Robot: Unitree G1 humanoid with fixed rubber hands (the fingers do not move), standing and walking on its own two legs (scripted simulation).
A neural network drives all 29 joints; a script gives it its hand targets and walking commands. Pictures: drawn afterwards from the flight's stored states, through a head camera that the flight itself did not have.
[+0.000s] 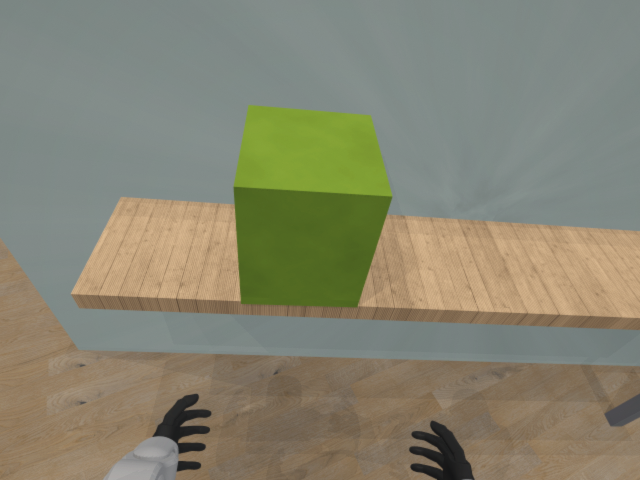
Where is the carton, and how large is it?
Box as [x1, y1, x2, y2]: [234, 105, 392, 306]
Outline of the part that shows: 248,105 234,181 234,201 241,303 357,306 392,196 370,115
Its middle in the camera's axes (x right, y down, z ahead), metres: -0.02 -0.05 +0.64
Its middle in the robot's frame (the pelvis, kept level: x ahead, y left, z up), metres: +0.53 +0.06 +0.04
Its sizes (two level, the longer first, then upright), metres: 0.210 0.200 0.250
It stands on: a table, 0.67 m high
